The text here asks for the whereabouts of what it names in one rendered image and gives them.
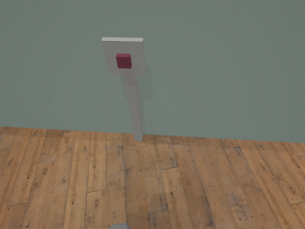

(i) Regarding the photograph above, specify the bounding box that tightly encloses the button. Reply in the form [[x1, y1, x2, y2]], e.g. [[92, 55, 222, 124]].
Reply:
[[116, 53, 132, 69]]

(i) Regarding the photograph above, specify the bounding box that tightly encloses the panel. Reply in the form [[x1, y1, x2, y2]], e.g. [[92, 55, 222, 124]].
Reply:
[[101, 37, 146, 141]]

